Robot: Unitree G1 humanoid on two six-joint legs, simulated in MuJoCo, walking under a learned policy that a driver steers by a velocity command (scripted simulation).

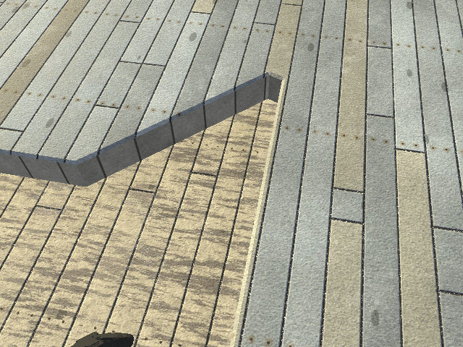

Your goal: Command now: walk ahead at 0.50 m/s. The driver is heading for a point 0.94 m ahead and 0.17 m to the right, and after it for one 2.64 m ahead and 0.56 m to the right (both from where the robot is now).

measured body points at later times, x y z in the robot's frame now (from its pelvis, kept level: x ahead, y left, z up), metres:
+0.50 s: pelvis +0.23 -0.06 +0.01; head +0.24 -0.05 +0.46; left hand +0.18 +0.18 -0.14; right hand +0.41 -0.27 -0.10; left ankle +0.30 +0.02 -0.70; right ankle +0.13 -0.09 -0.72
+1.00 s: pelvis +0.43 -0.10 +0.00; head +0.47 -0.10 +0.45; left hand +0.62 +0.13 -0.11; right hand +0.42 -0.36 -0.14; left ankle +0.30 +0.02 -0.71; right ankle +0.58 -0.19 -0.72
